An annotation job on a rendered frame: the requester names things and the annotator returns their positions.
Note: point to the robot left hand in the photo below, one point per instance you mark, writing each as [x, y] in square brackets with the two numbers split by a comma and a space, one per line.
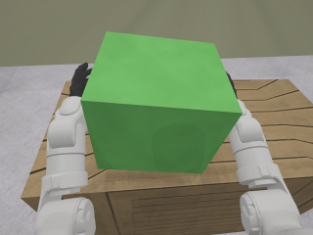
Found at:
[79, 80]

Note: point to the pedestal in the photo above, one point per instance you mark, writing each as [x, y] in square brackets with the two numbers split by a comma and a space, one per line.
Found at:
[137, 202]

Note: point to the robot right hand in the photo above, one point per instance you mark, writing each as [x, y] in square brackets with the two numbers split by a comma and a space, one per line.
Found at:
[232, 83]

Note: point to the left robot upper arm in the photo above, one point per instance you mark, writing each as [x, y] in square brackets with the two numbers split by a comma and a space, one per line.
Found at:
[74, 216]

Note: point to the robot left forearm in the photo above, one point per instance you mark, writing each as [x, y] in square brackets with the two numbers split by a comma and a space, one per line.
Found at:
[65, 153]

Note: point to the carton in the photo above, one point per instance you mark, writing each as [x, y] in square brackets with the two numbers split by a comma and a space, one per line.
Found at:
[158, 104]

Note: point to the robot right forearm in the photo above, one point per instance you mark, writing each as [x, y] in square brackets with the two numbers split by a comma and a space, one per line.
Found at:
[255, 165]

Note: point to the right robot upper arm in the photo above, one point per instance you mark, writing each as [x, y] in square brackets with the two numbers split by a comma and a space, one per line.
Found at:
[270, 212]

